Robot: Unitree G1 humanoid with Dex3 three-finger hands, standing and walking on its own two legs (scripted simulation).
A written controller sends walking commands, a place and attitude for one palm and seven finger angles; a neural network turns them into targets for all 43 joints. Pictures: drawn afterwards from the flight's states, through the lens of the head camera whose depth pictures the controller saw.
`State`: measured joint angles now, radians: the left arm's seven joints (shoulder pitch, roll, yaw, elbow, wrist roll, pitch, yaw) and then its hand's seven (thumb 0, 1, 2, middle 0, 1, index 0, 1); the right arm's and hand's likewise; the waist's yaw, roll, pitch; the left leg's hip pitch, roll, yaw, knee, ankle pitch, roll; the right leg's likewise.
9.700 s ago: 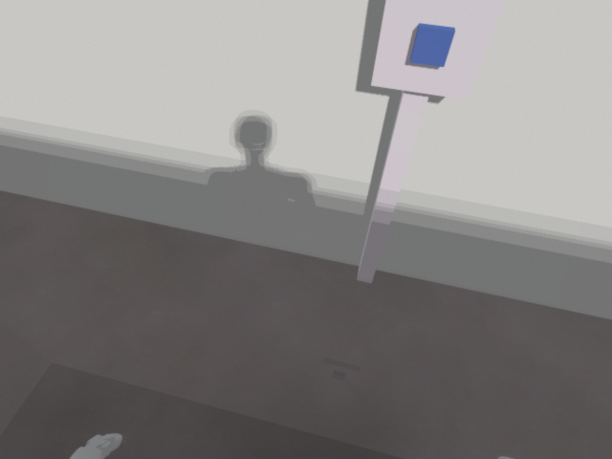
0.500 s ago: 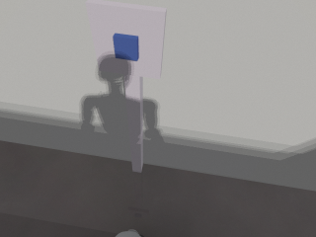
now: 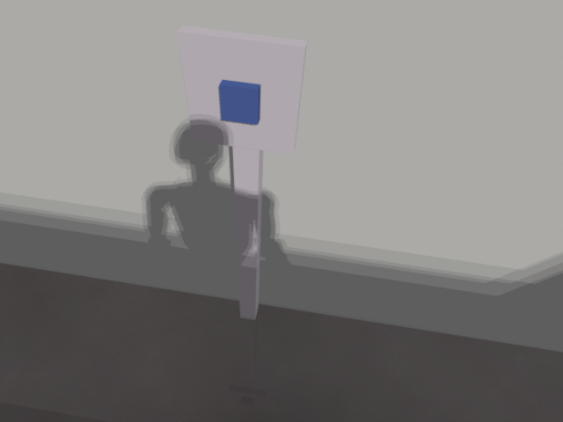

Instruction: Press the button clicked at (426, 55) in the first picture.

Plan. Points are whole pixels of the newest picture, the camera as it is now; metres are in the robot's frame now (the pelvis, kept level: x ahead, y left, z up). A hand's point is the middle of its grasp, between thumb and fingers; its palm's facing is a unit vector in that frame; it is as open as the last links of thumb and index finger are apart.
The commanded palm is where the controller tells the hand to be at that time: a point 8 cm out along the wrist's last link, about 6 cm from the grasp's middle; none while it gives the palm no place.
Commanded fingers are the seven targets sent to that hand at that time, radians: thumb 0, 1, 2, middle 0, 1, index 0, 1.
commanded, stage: relax the arm and regain balance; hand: left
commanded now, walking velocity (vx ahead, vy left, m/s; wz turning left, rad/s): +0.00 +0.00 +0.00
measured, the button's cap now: (241, 101) +0.61 +0.14 +0.16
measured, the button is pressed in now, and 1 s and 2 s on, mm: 0 0 0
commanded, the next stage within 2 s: come to a stop and stand still in 0.08 s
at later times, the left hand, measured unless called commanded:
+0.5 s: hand out of the picture -0.10 +0.18 -0.17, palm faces +0.02 -0.98 -0.18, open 16.2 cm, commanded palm none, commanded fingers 0.00 -0.50 0.30 -0.15 -0.30 -0.15 -0.30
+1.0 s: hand out of the picture -0.02 +0.24 -0.18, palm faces -0.06 -0.96 -0.27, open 16.3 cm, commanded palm none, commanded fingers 0.00 -0.50 0.30 -0.15 -0.30 -0.15 -0.30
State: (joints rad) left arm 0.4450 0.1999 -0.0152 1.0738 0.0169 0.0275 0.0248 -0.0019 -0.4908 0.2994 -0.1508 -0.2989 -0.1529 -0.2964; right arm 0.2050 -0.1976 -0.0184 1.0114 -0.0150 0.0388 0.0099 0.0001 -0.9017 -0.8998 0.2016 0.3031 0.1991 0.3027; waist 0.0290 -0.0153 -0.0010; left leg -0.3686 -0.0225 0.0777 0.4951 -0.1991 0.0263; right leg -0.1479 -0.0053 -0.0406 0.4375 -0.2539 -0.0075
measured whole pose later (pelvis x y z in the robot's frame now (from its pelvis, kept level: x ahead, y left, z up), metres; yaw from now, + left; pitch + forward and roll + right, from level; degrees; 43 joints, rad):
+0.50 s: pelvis -0.02 +0.02 +0.00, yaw -2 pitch +0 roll -1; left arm 0.45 0.14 0.00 1.14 0.01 0.01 0.04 -0.01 -0.48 0.30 -0.15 -0.30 -0.15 -0.30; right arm 0.28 -0.14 -0.03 1.11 -0.02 0.03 -0.01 0.01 -0.92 -0.90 0.20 0.30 0.20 0.30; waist 0.00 -0.01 0.00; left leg -0.36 -0.03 0.09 0.43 -0.15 0.03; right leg -0.08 0.00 -0.06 0.40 -0.32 -0.02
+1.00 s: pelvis -0.01 +0.04 -0.01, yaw -2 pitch -1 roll -2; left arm 0.36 0.23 -0.01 1.04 0.03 0.01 0.05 -0.05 -0.50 0.29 -0.15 -0.30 -0.16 -0.30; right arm 0.26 -0.19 -0.03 1.01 -0.01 0.00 -0.02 0.00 -0.91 -0.90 0.20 0.30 0.20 0.30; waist -0.01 0.02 0.03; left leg -0.37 -0.03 0.10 0.56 -0.18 0.10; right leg -0.10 -0.01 -0.04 0.52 -0.40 0.02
